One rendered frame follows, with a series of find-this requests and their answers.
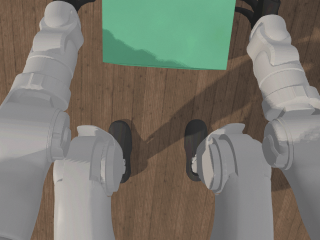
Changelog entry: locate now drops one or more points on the robot right hand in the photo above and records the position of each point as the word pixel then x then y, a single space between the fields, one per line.
pixel 261 8

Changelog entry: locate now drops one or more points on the robot right forearm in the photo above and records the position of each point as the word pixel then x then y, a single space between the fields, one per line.
pixel 281 78

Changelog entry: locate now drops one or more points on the right robot thigh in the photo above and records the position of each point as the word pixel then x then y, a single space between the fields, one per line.
pixel 232 166

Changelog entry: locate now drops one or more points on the right robot foot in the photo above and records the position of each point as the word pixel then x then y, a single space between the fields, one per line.
pixel 195 132

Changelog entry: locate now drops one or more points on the right robot upper arm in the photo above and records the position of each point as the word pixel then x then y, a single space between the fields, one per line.
pixel 292 144

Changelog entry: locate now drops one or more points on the robot left hand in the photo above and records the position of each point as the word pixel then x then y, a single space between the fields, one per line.
pixel 77 3

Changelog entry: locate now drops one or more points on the robot left forearm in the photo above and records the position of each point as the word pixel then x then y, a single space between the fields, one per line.
pixel 50 66

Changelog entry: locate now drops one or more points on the carton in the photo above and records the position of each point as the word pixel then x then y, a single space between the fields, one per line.
pixel 175 34

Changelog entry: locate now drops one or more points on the left robot upper arm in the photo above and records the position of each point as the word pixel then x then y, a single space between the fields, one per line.
pixel 32 137

